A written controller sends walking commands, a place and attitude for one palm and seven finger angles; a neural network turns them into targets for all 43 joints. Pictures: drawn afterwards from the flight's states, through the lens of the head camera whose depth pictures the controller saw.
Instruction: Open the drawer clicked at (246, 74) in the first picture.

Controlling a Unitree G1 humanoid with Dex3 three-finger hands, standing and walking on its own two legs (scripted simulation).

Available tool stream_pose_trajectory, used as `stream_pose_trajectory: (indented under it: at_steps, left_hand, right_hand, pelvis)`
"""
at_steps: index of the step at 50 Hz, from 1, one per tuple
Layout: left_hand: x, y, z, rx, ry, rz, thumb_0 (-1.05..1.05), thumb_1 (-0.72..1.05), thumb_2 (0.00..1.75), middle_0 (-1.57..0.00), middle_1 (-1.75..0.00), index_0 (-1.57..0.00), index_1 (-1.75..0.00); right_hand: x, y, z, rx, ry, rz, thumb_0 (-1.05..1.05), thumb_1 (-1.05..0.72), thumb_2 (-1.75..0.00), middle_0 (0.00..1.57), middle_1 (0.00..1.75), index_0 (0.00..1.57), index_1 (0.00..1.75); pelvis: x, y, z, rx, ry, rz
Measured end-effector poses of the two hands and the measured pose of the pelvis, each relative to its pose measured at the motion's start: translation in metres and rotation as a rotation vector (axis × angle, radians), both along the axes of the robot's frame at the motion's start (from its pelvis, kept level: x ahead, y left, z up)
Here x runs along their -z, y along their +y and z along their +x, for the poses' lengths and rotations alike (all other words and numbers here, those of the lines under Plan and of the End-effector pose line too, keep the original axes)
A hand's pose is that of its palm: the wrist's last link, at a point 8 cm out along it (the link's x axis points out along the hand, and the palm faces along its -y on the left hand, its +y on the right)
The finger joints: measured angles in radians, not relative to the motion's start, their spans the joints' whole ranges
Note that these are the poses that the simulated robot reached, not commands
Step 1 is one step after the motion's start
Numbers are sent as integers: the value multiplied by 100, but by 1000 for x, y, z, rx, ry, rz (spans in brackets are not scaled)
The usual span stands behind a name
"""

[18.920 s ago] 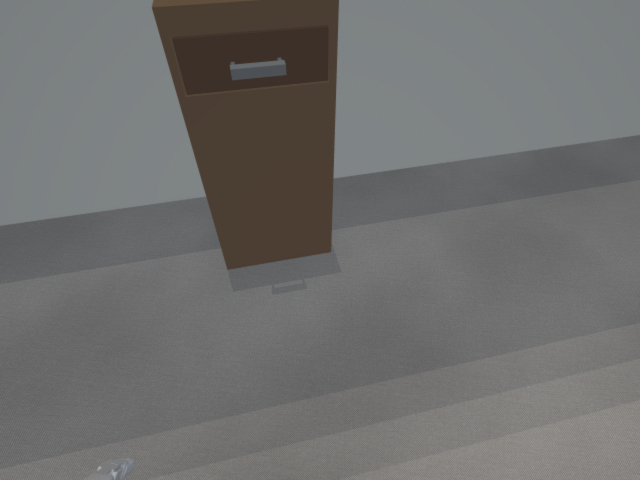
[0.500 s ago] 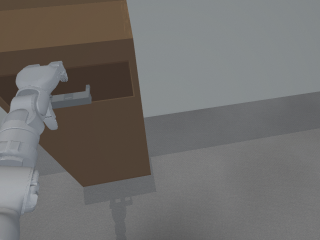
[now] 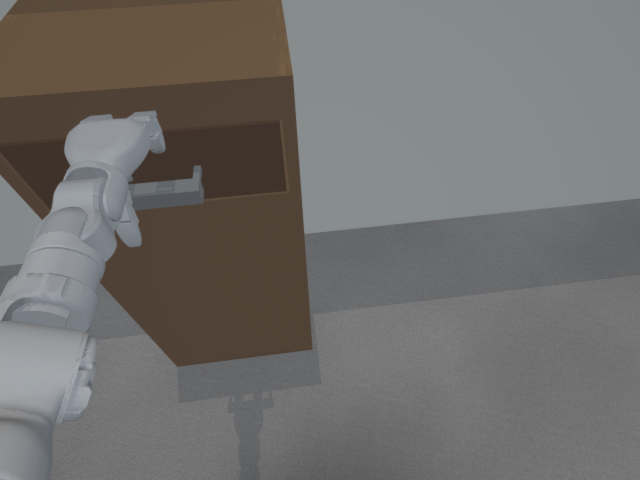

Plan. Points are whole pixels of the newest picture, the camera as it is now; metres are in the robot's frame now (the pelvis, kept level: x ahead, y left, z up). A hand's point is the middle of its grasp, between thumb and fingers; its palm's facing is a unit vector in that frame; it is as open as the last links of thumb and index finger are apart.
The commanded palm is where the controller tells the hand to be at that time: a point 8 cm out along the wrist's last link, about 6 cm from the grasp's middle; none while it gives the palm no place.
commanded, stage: move the hooked fingers above the handle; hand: left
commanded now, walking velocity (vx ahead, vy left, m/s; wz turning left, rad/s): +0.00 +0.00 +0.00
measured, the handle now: (155, 184) +0.52 +0.25 +0.06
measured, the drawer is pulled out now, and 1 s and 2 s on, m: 0.00 0.00 0.00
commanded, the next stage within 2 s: lower the fingers behind the handle in 0.90 s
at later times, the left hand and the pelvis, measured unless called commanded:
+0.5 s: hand (134, 176) +0.47 +0.24 +0.12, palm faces -0.03 -0.01 -1.00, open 13.7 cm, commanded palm +0.46 +0.25 +0.18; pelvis +0.00 -0.01 +0.00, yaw -1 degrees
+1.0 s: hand (131, 177) +0.47 +0.25 +0.12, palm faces -0.02 -0.02 -1.00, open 13.7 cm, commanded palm +0.46 +0.26 +0.18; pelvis +0.00 -0.01 +0.00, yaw -2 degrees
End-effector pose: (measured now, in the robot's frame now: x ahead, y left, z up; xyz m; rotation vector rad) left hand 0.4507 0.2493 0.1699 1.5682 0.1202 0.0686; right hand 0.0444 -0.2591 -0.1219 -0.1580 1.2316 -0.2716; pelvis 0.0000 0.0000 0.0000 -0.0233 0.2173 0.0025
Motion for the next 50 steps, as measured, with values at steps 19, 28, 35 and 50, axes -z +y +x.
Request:
stream_pose_trajectory:
  at_steps: [19, 28, 35, 50]
  left_hand:
    - [-3, -8, 0, 12, 4, -7, 0, -49, 30, -34, -122, -34, -121]
    - [-3, -7, 0, 19, -4, -12, 0, -49, 30, -35, -123, -35, -121]
    - [-4, -7, 0, 21, 1, -15, 0, -49, 30, -35, -122, -34, -121]
    - [-3, -3, -1, 28, -11, -14, 0, -49, 30, -35, -122, -34, -122]
  right_hand:
    - [-4, -26, 3, 6, 2, -36, 1, -90, -90, 20, 30, 20, 30]
    - [-7, -32, 3, 25, 4, -51, 1, -91, -90, 20, 30, 20, 30]
    - [-5, -26, 5, 31, -10, -38, 1, -90, -90, 20, 30, 20, 30]
    - [-4, -19, -5, 43, 2, -34, 1, -90, -90, 20, 30, 20, 30]
  pelvis:
    - [-1, -13, 4, 11, -3, 8]
    - [-1, -15, 4, 18, -3, 9]
    - [-1, -14, 3, 24, -2, 9]
    - [-1, -9, 0, 29, 0, 7]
